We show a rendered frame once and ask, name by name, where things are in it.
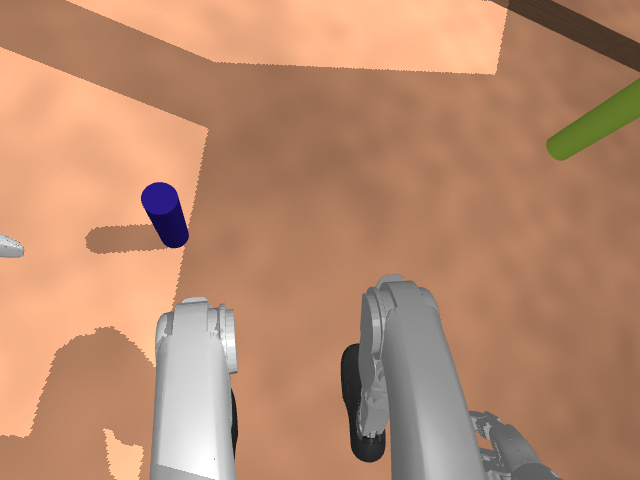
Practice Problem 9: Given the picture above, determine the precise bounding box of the left robot hand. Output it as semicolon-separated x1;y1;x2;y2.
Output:
0;234;24;258

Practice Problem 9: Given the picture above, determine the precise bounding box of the right robot foot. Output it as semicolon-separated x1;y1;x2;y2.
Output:
341;343;386;462

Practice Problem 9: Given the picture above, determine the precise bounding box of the right robot hand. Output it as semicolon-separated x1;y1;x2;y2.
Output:
469;411;542;480

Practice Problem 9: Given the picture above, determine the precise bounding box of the right robot arm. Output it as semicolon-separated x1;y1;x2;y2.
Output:
511;463;563;480

